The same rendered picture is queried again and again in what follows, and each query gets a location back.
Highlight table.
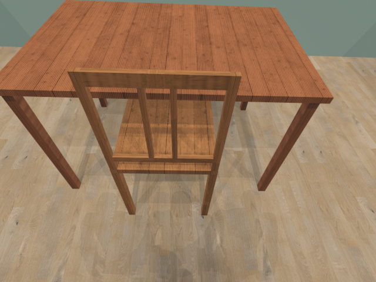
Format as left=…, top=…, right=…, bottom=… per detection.
left=0, top=0, right=334, bottom=191

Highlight chair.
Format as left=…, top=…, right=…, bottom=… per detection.
left=67, top=68, right=241, bottom=216

